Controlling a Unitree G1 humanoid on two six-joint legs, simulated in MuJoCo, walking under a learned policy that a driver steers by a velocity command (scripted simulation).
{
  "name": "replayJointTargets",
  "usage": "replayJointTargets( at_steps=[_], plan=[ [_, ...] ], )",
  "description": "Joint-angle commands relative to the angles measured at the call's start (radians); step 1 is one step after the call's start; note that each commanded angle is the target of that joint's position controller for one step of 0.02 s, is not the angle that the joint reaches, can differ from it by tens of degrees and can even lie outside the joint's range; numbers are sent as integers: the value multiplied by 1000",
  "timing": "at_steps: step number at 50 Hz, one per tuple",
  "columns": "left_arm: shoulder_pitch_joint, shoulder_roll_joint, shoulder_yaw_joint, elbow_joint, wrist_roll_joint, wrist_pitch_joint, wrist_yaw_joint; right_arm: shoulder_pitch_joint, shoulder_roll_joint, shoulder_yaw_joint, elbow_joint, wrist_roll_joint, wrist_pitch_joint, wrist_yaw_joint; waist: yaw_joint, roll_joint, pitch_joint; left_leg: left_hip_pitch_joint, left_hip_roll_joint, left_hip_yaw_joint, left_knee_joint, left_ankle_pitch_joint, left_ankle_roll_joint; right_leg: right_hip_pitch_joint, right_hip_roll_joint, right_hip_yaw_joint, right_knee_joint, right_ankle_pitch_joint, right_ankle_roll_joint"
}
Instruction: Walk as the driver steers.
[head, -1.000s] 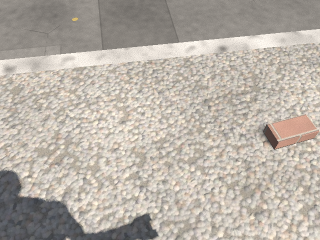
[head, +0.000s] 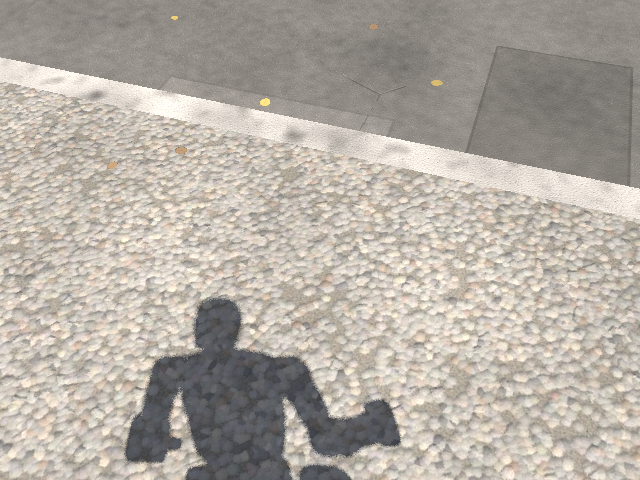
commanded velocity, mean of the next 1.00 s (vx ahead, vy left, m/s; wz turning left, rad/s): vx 0.00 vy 0.00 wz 0.03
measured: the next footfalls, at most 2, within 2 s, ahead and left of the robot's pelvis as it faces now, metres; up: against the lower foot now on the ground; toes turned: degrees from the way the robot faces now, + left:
left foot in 1.40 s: +0.11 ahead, +0.12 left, +0.00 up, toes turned +1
right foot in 1.88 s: +0.47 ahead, -0.11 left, +0.00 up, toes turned -8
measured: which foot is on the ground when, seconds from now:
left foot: down 0.00-1.00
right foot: down 0.00-1.00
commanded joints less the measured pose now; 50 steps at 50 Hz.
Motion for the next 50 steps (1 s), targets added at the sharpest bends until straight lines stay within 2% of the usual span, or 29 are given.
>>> replayJointTargets(
  at_steps=[1, 2, 5, 10, 14, 31, 50],
  plan=[
    [-68, 103, 19, -73, 4, -27, -8, 12, -136, -38, -38, -9, -13, -4, -26, -141, -57, 41, 59, -50, -71, 25, -9, 21, -106, 119, -125, 114, -82],
    [-64, 113, 20, -69, 6, -32, -8, -3, -131, -39, -33, -3, -7, -9, -17, -121, -52, 40, 63, -52, -63, 53, 0, 18, -85, 99, -120, 96, -59],
    [-30, 105, 12, -54, 1, -46, -3, 6, -112, -38, -21, 2, 4, -12, -6, -90, -41, 34, 72, -69, -73, 111, 12, 27, -69, 76, -101, 108, -42],
    [-24, 97, 4, -44, -2, -39, 6, 28, -95, -39, 21, 6, -2, -15, 2, -31, -40, 33, 73, -69, -78, 148, 1, 47, -55, 63, -83, 121, -47],
    [-24, 91, 0, -28, -4, -38, 5, 45, -95, -42, 55, 7, -3, -22, 1, -10, -36, 48, 76, -70, -81, 172, -8, 49, -47, 57, -83, 131, -50],
    [0, 87, -10, 112, -9, -37, 5, 70, -98, -47, 219, 12, -1, -44, -3, -23, -8, 97, 78, -54, -107, 200, -24, 51, -27, 48, -128, 135, -56],
    [45, 88, -23, 228, -12, -30, 13, 88, -84, -31, 361, 15, -8, -49, 2, -21, 12, 81, 74, -25, -136, 173, -37, 61, -18, 54, -158, 123, -70]
  ],
)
